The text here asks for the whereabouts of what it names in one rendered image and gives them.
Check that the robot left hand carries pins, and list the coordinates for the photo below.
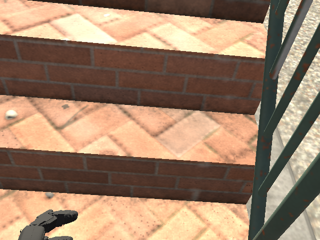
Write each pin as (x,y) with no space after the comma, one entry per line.
(46,222)

